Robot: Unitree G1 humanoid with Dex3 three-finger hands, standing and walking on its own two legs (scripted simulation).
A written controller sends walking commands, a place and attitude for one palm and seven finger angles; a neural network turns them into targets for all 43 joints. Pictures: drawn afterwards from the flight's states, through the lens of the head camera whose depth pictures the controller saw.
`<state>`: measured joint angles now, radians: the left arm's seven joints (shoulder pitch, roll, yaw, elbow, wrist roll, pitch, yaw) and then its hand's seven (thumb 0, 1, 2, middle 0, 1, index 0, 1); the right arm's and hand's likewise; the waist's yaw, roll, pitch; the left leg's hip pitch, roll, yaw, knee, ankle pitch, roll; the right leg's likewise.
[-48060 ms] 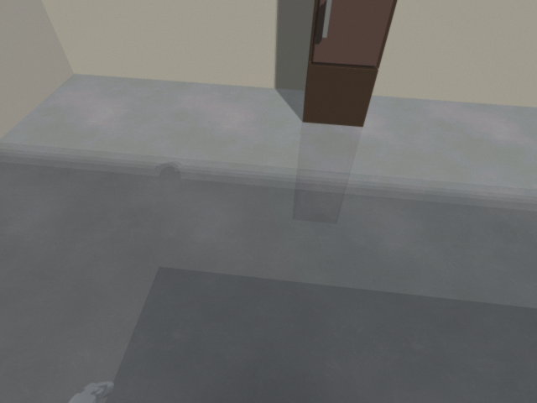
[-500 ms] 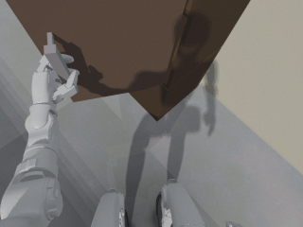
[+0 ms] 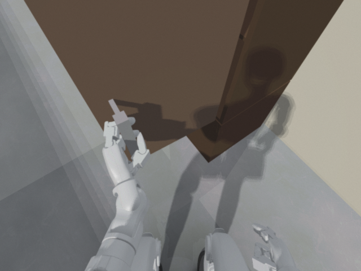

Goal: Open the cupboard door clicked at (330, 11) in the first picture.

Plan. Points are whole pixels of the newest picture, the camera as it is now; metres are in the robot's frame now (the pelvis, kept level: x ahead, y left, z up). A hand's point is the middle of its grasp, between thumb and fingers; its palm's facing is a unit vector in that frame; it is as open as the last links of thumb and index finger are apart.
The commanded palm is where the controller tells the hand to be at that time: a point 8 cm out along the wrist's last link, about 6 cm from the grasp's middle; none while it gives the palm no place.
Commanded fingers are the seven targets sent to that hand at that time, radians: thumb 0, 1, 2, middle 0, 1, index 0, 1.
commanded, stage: pull the door open along its arc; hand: left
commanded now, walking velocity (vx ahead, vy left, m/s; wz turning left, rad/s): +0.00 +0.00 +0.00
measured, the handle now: (125, 131) +0.41 +0.14 +0.01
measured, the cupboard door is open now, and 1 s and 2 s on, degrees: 85 99 100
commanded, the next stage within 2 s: open thumb and fingers to let go in 0.32 s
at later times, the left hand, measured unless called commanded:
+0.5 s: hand (168, 172) +0.32 +0.04 +0.01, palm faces +0.38 -0.93 -0.05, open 6.4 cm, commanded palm +0.26 +0.08 +0.01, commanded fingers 0.00 0.55 0.75 -0.38 -1.31 -0.38 -1.31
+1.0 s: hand (164, 172) +0.32 +0.05 +0.01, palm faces +0.36 -0.93 -0.03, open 13.3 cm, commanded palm +0.27 +0.08 +0.01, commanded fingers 0.00 -0.50 0.30 -0.23 -0.80 -0.23 -0.80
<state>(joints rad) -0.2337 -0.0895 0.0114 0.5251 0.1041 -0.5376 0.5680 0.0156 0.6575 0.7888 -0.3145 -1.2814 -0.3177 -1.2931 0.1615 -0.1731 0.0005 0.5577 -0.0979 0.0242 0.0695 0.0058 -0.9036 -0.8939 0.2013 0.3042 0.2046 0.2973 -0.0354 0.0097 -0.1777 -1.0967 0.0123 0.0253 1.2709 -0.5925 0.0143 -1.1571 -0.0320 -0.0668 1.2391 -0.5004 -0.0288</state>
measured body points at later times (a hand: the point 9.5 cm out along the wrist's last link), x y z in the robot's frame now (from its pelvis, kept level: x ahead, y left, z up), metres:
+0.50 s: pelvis +0.00 -0.03 +0.00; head +0.10 -0.04 +0.44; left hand +0.29 +0.09 +0.02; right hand +0.20 -0.24 -0.11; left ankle +0.00 +0.11 -0.62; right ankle +0.04 -0.11 -0.62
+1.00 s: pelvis -0.01 -0.02 +0.00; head +0.09 -0.02 +0.44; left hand +0.29 +0.09 +0.02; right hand +0.16 -0.24 -0.12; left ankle +0.00 +0.11 -0.62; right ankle +0.04 -0.11 -0.62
